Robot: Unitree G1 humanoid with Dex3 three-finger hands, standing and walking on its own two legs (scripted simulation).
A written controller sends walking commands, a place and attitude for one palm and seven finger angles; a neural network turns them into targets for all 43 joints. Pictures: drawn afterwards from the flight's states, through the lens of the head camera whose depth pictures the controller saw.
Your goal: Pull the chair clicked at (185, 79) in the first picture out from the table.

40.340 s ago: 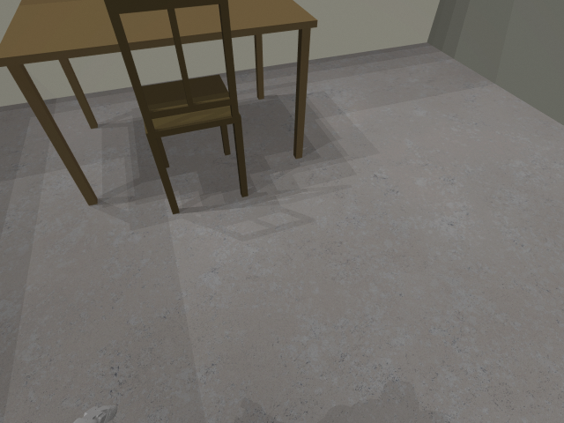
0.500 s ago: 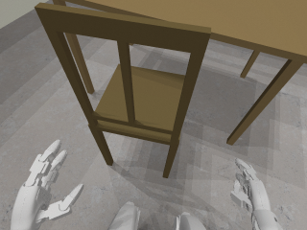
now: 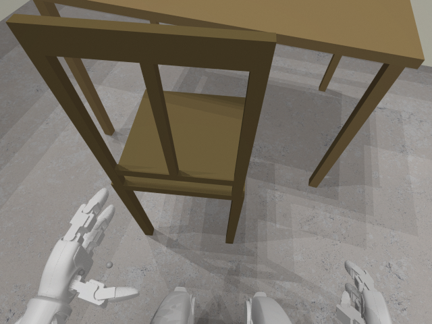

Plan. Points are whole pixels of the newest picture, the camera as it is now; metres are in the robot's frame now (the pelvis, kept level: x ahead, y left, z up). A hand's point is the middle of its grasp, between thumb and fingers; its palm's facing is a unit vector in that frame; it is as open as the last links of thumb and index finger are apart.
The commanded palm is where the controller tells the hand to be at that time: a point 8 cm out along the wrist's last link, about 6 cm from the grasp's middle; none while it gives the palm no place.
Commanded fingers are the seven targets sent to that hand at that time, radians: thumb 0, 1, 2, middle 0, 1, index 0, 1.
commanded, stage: raise the hand toward the chair's back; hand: left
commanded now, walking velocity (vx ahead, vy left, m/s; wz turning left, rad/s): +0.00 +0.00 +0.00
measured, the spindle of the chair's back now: (164, 130) +0.48 +0.13 +0.05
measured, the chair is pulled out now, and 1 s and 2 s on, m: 0.22 0.22 0.22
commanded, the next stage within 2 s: aim the fingers beside a spindle in 1.02 s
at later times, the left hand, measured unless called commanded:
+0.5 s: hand (67, 239) +0.24 +0.23 +0.07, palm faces -0.01 -1.00 -0.10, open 16.9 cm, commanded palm +0.22 +0.29 +0.06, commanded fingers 0.00 -0.50 0.30 -0.06 -0.08 -0.06 -0.08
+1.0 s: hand (91, 242) +0.24 +0.21 +0.05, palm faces -0.09 -0.99 -0.06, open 16.9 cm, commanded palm +0.23 +0.27 +0.06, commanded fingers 0.00 -0.50 0.30 -0.06 -0.08 -0.06 -0.08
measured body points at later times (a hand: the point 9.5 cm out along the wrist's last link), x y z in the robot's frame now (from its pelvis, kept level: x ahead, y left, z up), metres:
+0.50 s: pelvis +0.01 +0.02 +0.01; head +0.07 +0.04 +0.46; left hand +0.24 +0.29 +0.08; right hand +0.19 -0.21 -0.06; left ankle +0.02 +0.11 -0.64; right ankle +0.02 -0.11 -0.64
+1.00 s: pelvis +0.01 +0.01 +0.02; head +0.08 +0.02 +0.46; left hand +0.24 +0.26 +0.06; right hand +0.19 -0.24 -0.06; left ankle +0.02 +0.11 -0.64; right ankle +0.02 -0.11 -0.64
